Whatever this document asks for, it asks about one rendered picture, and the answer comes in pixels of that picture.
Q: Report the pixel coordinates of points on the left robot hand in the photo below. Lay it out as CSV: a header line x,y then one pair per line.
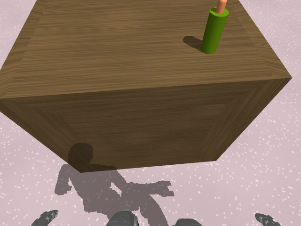
x,y
45,218

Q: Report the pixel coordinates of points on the bottle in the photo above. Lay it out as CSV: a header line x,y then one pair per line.
x,y
214,27

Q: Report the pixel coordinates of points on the right robot hand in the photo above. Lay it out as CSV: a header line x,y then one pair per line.
x,y
266,220

